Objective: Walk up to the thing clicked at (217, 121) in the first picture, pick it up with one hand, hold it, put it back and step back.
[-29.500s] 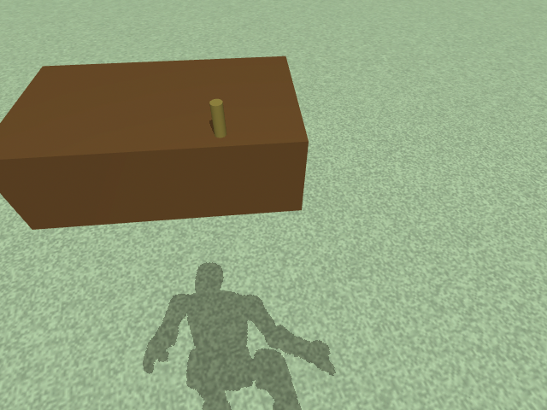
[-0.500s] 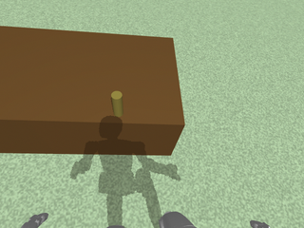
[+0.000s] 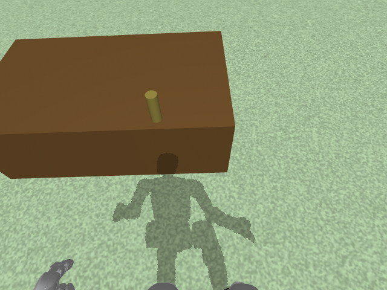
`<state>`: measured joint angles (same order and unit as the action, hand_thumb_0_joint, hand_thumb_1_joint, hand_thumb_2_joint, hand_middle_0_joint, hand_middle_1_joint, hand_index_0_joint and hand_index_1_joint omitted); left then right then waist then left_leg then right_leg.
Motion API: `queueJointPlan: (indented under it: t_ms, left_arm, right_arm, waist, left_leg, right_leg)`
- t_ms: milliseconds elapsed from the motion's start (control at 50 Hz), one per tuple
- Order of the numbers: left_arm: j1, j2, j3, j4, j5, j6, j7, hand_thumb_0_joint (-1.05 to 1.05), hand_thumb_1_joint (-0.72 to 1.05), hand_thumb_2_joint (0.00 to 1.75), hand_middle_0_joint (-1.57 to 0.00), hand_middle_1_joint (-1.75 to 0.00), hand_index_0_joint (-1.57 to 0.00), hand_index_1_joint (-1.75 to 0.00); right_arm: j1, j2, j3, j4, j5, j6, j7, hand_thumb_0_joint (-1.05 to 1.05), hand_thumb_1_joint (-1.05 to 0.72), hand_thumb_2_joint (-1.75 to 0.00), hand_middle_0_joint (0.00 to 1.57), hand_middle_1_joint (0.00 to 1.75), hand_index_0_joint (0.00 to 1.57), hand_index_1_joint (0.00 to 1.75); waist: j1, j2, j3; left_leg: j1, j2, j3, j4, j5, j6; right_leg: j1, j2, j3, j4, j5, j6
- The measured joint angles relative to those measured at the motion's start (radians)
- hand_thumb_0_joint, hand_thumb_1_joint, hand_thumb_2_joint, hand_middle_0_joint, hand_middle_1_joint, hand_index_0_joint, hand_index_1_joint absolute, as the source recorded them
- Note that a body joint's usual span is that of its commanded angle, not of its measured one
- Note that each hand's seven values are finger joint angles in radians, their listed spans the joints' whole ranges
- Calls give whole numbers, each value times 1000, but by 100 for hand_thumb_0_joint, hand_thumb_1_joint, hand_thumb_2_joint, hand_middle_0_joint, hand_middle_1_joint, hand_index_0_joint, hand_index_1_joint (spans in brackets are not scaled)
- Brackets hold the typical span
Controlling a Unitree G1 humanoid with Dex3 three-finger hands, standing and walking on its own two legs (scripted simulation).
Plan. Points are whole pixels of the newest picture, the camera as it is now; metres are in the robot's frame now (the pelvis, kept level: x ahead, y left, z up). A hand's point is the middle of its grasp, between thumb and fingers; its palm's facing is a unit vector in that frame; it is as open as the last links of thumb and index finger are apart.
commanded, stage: step back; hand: left
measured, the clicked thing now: (154, 107) +0.81 +0.19 -0.27
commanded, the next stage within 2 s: stand in 1.68 s
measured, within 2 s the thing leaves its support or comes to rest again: neither
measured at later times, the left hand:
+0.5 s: hand out of the picture -0.10 +0.23 -0.16, palm faces -0.05 -0.92 -0.40, open 7.3 cm
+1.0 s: hand out of the picture -0.23 +0.24 -0.14, palm faces +0.09 -0.92 -0.37, open 7.4 cm
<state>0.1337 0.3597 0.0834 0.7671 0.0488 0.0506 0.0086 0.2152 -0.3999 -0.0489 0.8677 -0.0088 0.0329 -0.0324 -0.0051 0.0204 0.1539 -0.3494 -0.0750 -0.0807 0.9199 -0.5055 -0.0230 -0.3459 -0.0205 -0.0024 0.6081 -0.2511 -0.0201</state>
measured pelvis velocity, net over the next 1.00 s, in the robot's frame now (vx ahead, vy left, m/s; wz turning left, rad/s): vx -0.27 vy -0.05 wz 0.08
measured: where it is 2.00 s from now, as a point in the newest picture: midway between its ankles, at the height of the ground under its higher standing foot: outside the picture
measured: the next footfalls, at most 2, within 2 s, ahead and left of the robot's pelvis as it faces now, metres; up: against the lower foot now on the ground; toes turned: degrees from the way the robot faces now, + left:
left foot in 0.06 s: -0.01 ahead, +0.11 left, +0.00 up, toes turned +0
right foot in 0.44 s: -0.20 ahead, -0.16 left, +0.00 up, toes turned +2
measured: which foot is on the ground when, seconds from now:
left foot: up 0.00-0.04, down 0.06-0.48, up 0.50-0.78, down 0.80-1.00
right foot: down 0.00-0.10, up 0.12-0.42, down 0.44-1.00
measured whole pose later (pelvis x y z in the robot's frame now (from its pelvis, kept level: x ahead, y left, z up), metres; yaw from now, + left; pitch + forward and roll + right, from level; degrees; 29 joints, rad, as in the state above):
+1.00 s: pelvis -0.27 -0.05 +0.00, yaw +5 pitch -3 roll +1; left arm 0.24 0.40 0.08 0.95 0.02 0.01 -0.03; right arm 0.26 -0.35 -0.05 0.98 -0.05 0.00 0.02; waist 0.00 -0.03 0.04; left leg -0.18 -0.02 -0.01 0.53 -0.30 0.02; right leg -0.35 -0.03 0.00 0.77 -0.42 -0.02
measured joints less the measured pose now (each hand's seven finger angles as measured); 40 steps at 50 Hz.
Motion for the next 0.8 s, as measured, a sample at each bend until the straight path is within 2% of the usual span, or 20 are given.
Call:
queueJointPlan:
  t_ms: [40,60,100,120,160,180,220,280,360,440,460,480,500,540,560,600,640,680,740,800]
  left_arm:
    - [-32,10,-2,-26,-6,-1,3,0,90,90,-20,-30,-21,-30]
    - [-46,16,-5,-36,-10,1,3,0,90,90,-20,-30,-21,-30]
    - [-73,36,-3,-36,-19,12,2,0,90,90,-20,-30,-21,-30]
    - [-74,36,-3,-30,-24,18,3,0,90,90,-20,-30,-21,-30]
    - [-66,23,-7,-8,-24,32,4,0,90,90,-20,-30,-21,-30]
    - [-60,18,-8,3,-25,39,2,0,90,90,-20,-30,-21,-30]
    - [-40,17,-9,15,-32,42,-3,0,90,90,-20,-30,-21,-30]
    - [-3,26,-3,26,-32,34,-9,0,90,90,-20,-30,-21,-30]
    - [33,39,-3,52,-26,24,-5,0,90,90,-20,-30,-21,-30]
    - [56,43,-7,87,-25,8,-8,0,90,90,-20,-30,-21,-30]
    - [48,27,-6,105,-22,5,-7,0,90,90,-20,-30,-21,-30]
    - [46,9,-10,116,-18,3,-10,0,90,90,-20,-30,-21,-30]
    - [55,-1,-14,116,-14,2,-16,0,90,90,-20,-30,-21,-30]
    - [80,-2,-20,110,-7,1,-23,0,90,90,-20,-30,-21,-30]
    - [91,-2,-20,111,-5,1,-21,0,90,90,-20,-30,-21,-30]
    - [99,-7,-21,117,-3,2,-15,0,90,90,-20,-30,-21,-30]
    - [95,-8,-16,116,-1,-5,-11,0,90,90,-20,-30,-21,-30]
    - [86,-5,-12,103,4,-19,-9,1,90,90,-20,-30,-21,-30]
    - [66,4,-4,84,7,-38,-8,0,90,90,-20,-30,-21,-30]
    - [51,21,-2,78,3,-45,-14,0,90,90,-20,-30,-21,-30]
  right_arm:
    - [5,9,2,5,-5,-4,2,1,-90,-90,21,30,21,30]
    - [8,14,2,6,-8,-8,3,1,-90,-90,21,30,21,30]
    - [-9,47,2,19,-16,-11,6,1,-90,-90,21,30,21,30]
    - [-11,55,7,18,-21,-10,12,1,-90,-90,21,30,21,30]
    - [-11,53,15,10,-28,-11,21,1,-90,-90,21,30,21,30]
    - [-12,52,16,8,-31,-13,20,1,-90,-90,21,30,21,30]
    - [-18,52,18,3,-34,-14,16,1,-90,-90,21,30,21,30]
    - [-42,47,13,-15,-32,-16,14,1,-90,-90,21,30,21,30]
    - [-93,31,4,-57,-28,-17,13,1,-90,-90,21,30,21,30]
    - [-143,5,4,-90,-24,-2,21,0,-90,-90,21,30,21,30]
    - [-157,-10,1,-86,-20,4,22,0,-90,-90,21,30,21,30]
    - [-163,-23,-4,-79,-15,13,21,0,-90,-90,21,30,21,30]
    - [-157,-26,-9,-70,-11,21,17,0,-90,-90,21,30,21,30]
    - [-132,-10,-14,-48,-6,34,7,0,-90,-90,21,30,21,30]
    - [-119,-5,-12,-37,-4,37,7,0,-90,-90,21,30,21,30]
    - [-93,-5,-7,-24,0,34,11,0,-90,-90,21,30,21,30]
    - [-62,-9,-4,-13,-2,25,11,0,-90,-90,21,30,21,30]
    - [-34,-11,-3,5,-4,19,13,0,-90,-90,21,30,21,30]
    - [8,-6,-2,46,-14,15,19,1,-90,-90,21,30,21,30]
    - [33,9,-1,87,-24,9,32,1,-90,-90,21,30,21,30]
  waist:
    - [-8,-7,19]
    - [-11,-14,26]
    - [1,-84,60]
    - [8,-98,61]
    - [-12,-74,47]
    - [-20,-62,40]
    - [-15,-60,20]
    - [6,-67,1]
    - [25,-69,15]
    - [38,-52,28]
    - [32,-13,41]
    - [20,32,48]
    - [13,49,38]
    - [41,18,3]
    - [55,0,-9]
    - [51,-5,-28]
    - [39,7,-41]
    - [35,21,-46]
    - [29,35,-52]
    - [26,22,-62]
  left_leg:
    - [66,25,32,-157,34,6]
    - [102,32,47,-251,95,13]
    - [118,-4,79,-288,150,42]
    - [111,-4,88,-282,156,50]
    - [85,26,65,-268,168,58]
    - [77,41,52,-276,183,58]
    - [66,61,50,-314,221,53]
    - [36,84,63,-350,268,43]
    - [-14,109,85,-340,306,37]
    - [-86,138,106,-274,320,8]
    - [-100,159,85,-252,324,0]
    - [-113,174,52,-238,327,13]
    - [-132,154,15,-209,250,20]
    - [-172,67,-18,-52,69,15]
    - [-182,29,-26,29,35,16]
    - [-186,-22,-51,154,35,17]
    - [-166,-35,-62,207,57,13]
    - [-114,-23,-53,178,61,3]
    - [-13,18,-14,15,15,-7]
    - [95,52,38,-215,-25,8]
  right_leg:
    - [-31,-4,-26,37,0,2]
    - [-49,-9,-37,64,-4,5]
    - [-74,-42,-6,113,-3,5]
    - [-89,-27,23,149,-71,1]
    - [-124,45,64,312,-236,4]
    - [-136,78,86,403,-266,3]
    - [-148,120,133,545,-261,2]
    - [-119,127,163,615,-237,18]
    - [-12,75,134,432,-255,50]
    - [113,23,62,95,-187,38]
    - [128,45,41,65,-181,27]
    - [132,68,15,58,-165,18]
    - [121,70,-1,66,-156,11]
    - [82,36,23,88,-143,-1]
    - [72,19,40,80,-128,-5]
    - [65,-4,40,41,-89,-3]
    - [50,-11,22,15,-59,-1]
    - [34,-10,3,10,-42,-2]
    - [20,-13,-41,21,-35,-9]
    - [6,-30,-77,52,-41,-6]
